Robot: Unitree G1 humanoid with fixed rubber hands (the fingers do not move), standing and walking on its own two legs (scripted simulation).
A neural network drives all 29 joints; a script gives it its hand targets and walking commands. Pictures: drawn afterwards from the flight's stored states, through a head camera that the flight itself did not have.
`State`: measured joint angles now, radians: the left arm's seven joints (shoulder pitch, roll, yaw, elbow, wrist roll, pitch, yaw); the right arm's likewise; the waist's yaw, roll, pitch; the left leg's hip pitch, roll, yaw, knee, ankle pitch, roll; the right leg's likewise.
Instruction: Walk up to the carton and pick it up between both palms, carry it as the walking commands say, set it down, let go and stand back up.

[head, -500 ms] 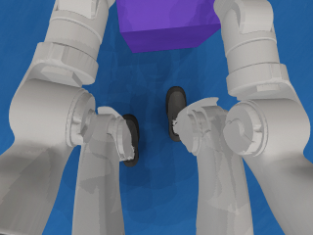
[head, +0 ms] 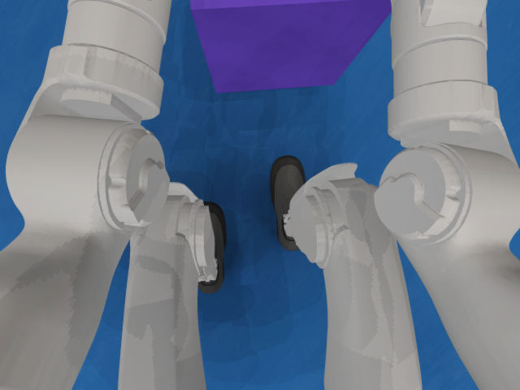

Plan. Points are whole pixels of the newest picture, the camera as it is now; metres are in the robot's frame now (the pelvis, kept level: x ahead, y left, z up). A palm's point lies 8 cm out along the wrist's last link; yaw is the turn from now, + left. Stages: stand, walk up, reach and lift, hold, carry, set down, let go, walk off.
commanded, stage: set down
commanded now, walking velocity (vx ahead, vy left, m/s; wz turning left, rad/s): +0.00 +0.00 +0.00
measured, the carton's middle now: out of the picture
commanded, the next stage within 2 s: none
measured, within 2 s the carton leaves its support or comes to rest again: neither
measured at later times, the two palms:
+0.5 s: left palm out of the picture +0.62 +0.04 -0.12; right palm out of the picture +0.58 -0.19 -0.11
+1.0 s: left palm out of the picture +0.61 +0.04 -0.12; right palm out of the picture +0.57 -0.19 -0.11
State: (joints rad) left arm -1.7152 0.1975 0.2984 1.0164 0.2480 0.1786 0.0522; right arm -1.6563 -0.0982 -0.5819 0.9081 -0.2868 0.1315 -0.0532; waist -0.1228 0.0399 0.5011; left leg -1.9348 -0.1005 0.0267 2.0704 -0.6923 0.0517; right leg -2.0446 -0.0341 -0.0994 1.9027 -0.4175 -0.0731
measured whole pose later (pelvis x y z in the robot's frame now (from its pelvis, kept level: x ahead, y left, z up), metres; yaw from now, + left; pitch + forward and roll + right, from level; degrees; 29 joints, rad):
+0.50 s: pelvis +0.00 +0.00 -0.01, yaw +0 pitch +32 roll -2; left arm -1.69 0.19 0.30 1.02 0.27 0.18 0.02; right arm -1.64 -0.09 -0.63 0.91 -0.33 0.13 0.01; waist -0.12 0.04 0.47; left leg -1.95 -0.10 0.02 2.10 -0.71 0.05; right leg -2.06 -0.02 -0.10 1.93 -0.43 -0.07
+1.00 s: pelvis +0.00 +0.00 -0.03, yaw +0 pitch +28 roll -3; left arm -1.69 0.22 0.30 1.06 0.27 0.13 -0.03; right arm -1.63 -0.10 -0.63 0.92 -0.33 0.12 0.05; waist -0.13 0.06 0.50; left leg -1.95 -0.11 0.02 2.17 -0.72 0.05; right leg -2.06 0.00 -0.10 1.99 -0.43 -0.06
